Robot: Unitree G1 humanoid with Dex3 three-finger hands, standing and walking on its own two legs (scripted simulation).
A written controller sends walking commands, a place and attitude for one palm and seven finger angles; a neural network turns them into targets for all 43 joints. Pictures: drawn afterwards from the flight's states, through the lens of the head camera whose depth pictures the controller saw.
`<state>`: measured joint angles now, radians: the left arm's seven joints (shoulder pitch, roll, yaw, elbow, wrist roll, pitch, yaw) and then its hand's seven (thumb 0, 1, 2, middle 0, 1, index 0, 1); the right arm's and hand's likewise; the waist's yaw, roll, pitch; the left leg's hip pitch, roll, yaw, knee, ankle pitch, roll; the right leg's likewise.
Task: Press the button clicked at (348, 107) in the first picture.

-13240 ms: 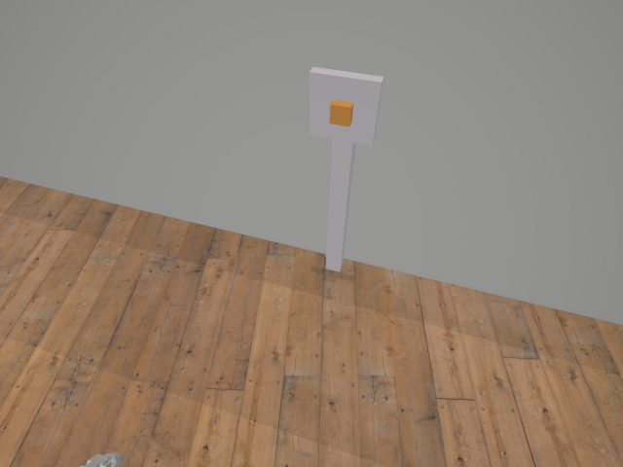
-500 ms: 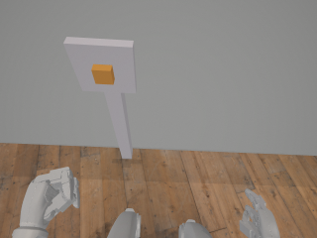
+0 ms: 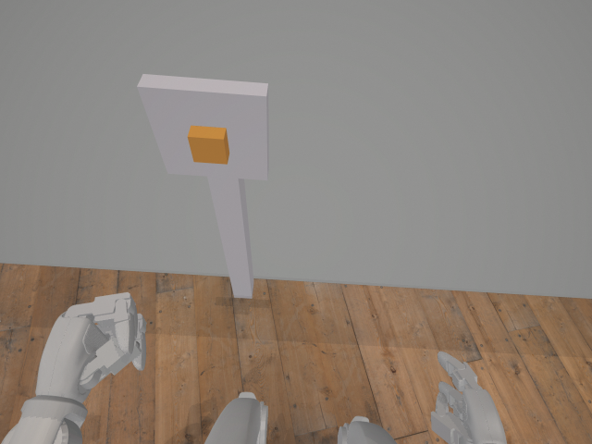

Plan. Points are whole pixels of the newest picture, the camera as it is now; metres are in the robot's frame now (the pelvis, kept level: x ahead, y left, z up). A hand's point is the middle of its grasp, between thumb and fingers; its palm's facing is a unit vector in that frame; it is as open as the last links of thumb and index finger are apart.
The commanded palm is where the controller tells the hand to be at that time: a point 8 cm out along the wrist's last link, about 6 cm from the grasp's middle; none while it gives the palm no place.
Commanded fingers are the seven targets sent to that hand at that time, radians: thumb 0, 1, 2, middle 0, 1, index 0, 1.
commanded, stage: raise the hand and make a fist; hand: left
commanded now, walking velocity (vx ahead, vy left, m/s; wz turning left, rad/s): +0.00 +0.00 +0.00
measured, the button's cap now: (210, 143) +0.53 +0.19 +0.06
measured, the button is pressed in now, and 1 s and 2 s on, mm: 0 0 0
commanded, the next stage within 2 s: aim a knuckle at the button in 0.40 s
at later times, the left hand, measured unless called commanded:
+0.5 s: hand (144, 342) +0.22 +0.20 +0.04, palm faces +0.03 -1.00 -0.05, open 3.1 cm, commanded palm +0.21 +0.25 +0.05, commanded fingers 0.00 0.90 0.90 -1.30 -1.50 -1.30 -1.50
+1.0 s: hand (182, 285) +0.30 +0.17 +0.04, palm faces +0.02 -1.00 -0.05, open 3.1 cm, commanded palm +0.29 +0.22 +0.04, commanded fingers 0.00 0.90 0.90 -1.30 -1.50 -1.30 -1.50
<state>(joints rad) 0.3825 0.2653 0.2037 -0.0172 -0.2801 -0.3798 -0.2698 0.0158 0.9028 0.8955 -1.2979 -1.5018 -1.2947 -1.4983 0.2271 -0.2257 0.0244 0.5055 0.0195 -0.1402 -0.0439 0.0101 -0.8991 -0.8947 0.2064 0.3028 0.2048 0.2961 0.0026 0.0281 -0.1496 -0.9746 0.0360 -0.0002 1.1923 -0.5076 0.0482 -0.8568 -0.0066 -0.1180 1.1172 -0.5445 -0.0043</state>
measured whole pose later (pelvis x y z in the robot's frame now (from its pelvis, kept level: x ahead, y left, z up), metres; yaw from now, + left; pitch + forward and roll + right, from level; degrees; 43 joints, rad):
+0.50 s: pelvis +0.00 -0.01 +0.00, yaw +0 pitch +17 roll -4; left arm 0.38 0.26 0.20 0.00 -0.29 -0.40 -0.26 0.02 0.90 0.90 -1.30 -1.50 -1.29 -1.50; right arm 0.23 -0.23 0.02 0.50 0.02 -0.13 -0.04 0.01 -0.90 -0.89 0.20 0.30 0.20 0.30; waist 0.00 0.03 -0.16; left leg -0.97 0.04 0.00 1.18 -0.51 0.03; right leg -0.86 0.00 -0.12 1.12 -0.55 -0.02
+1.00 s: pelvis +0.00 -0.02 +0.00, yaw +0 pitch +18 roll -3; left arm 0.07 0.26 0.21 0.24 -0.25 -0.39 -0.22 0.02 0.90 0.90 -1.30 -1.50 -1.29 -1.50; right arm 0.25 -0.26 0.02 0.55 0.02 -0.11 -0.04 0.01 -0.90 -0.89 0.20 0.30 0.20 0.30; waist -0.03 0.03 -0.16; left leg -0.99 0.05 0.01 1.18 -0.50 0.02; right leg -0.90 0.01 -0.11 1.14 -0.55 -0.03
